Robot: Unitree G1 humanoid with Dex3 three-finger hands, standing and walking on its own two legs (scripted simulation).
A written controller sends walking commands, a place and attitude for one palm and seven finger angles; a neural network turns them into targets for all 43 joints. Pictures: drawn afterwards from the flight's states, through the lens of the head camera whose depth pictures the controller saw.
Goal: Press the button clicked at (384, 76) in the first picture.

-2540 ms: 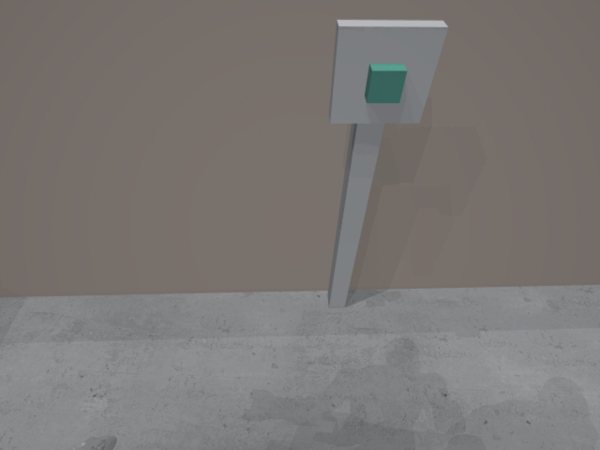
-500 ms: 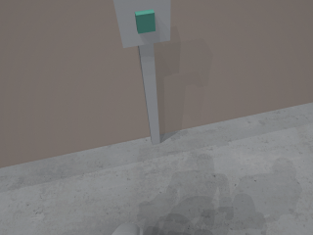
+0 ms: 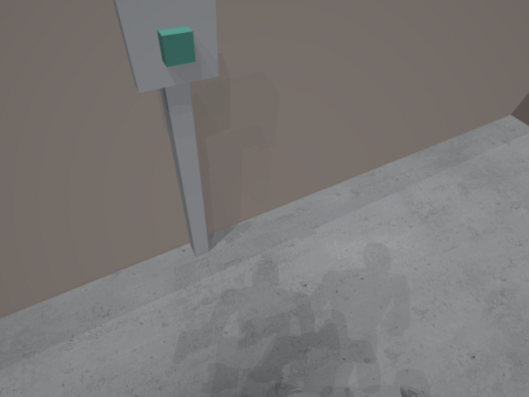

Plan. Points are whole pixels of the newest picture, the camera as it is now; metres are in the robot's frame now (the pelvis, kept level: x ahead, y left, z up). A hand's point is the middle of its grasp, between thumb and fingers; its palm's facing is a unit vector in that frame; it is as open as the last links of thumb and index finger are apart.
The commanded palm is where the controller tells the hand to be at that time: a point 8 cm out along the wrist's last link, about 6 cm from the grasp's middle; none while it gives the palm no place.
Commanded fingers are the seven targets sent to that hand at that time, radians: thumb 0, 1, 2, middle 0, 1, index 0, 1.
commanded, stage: walk to a spot facing it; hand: left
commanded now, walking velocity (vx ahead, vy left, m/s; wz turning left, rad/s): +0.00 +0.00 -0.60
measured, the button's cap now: (176, 45) +0.71 +0.26 +0.15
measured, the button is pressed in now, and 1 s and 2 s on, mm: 0 0 0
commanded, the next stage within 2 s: none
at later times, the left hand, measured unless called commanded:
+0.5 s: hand (199, 380) +0.17 +0.12 -0.15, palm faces -0.33 -0.91 -0.26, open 7.4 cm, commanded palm none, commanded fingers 0.00 0.90 0.90 -0.20 -0.30 -0.20 -0.30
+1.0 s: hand (186, 371) +0.18 +0.15 -0.17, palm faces -0.55 -0.81 -0.18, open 7.4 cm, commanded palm none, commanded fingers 0.00 0.90 0.90 -0.20 -0.30 -0.20 -0.30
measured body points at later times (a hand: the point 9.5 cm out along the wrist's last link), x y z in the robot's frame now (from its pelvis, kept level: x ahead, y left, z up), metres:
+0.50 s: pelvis -0.01 -0.03 -0.01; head +0.02 -0.05 +0.44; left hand +0.19 +0.17 -0.13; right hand -0.09 -0.29 -0.16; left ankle +0.01 +0.11 -0.67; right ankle -0.05 -0.13 -0.74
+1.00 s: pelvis +0.01 +0.02 +0.01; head +0.05 +0.02 +0.45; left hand +0.21 +0.19 -0.15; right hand -0.08 -0.22 -0.12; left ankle +0.06 +0.09 -0.74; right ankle -0.10 -0.08 -0.66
